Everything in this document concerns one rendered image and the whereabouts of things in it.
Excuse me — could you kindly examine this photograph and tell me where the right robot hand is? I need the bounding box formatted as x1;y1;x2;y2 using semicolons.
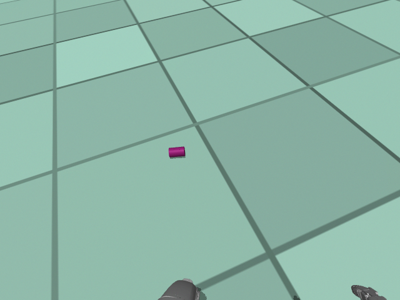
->
351;285;387;300

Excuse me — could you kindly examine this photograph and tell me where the can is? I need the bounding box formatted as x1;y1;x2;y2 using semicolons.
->
169;147;185;158

